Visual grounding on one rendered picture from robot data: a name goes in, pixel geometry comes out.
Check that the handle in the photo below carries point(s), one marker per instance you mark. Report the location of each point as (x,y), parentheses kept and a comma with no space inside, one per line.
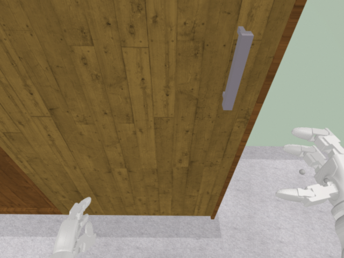
(242,49)

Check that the wardrobe door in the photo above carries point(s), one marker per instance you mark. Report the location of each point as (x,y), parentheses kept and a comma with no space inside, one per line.
(17,190)
(121,100)

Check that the robot right forearm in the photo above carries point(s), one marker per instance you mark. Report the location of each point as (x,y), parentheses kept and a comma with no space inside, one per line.
(338,215)

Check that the left robot hand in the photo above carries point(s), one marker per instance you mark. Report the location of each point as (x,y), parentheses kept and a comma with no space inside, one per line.
(71,228)

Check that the right robot hand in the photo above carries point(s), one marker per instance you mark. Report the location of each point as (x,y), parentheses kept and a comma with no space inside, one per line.
(333,169)

